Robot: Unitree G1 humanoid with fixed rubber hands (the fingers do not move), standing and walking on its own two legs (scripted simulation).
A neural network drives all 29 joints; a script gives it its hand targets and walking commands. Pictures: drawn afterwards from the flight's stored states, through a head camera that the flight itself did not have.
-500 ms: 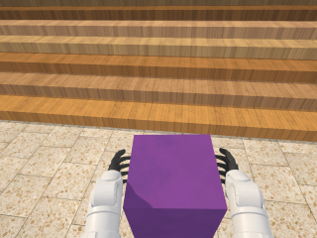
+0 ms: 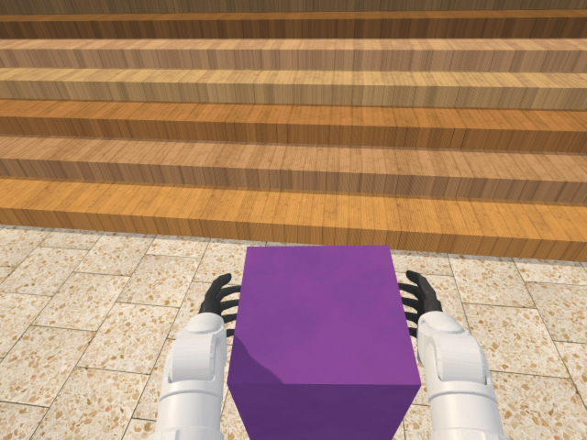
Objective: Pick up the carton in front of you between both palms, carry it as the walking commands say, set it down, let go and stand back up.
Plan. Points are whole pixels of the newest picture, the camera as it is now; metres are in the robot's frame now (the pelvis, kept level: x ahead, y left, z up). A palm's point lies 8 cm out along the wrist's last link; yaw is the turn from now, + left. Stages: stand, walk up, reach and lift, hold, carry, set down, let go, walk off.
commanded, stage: carry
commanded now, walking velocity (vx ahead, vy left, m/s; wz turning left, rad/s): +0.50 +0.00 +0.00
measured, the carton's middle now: (318, 349) +0.29 +0.00 -0.02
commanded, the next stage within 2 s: none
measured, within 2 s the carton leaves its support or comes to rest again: neither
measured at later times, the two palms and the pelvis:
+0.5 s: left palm (251, 233) +0.45 +0.11 +0.07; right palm (430, 242) +0.44 -0.19 +0.07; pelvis +0.18 -0.02 -0.01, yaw -2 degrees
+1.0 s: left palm (260, 156) +0.77 +0.13 +0.05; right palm (385, 159) +0.75 -0.17 +0.05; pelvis +0.50 +0.00 -0.02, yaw -4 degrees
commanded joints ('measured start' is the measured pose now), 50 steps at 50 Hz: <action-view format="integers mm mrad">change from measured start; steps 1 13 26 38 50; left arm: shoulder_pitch -584 -477 -299 -353 -362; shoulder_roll -914 -798 -850 -868 -928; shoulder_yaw -615 -768 -786 -826 -840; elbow -127 -423 -617 -627 -619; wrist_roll -309 -477 -539 -590 -561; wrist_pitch -30 272 411 441 396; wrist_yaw -214 -135 -140 -177 -183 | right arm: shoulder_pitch -543 -522 -398 -261 -329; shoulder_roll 903 849 817 887 969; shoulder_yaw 609 844 859 816 868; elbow -101 -413 -719 -572 -603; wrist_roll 297 555 594 511 579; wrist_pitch -9 303 452 450 406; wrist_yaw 219 165 148 131 167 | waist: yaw -5 18 42 17 -25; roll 29 -196 -152 -123 11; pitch -148 -161 -379 -174 -315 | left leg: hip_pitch -78 -430 -263 -514 250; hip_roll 110 36 113 56 382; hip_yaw -53 229 311 292 -172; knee -108 117 418 205 -225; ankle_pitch -442 -213 116 82 159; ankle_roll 35 0 -15 12 187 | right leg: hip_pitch -147 149 334 291 -469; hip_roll -66 -303 -223 -246 -143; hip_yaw -4 210 33 -174 -104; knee -57 -104 -211 -217 802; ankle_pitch -378 187 -109 636 -49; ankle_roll -23 -185 -84 -126 -57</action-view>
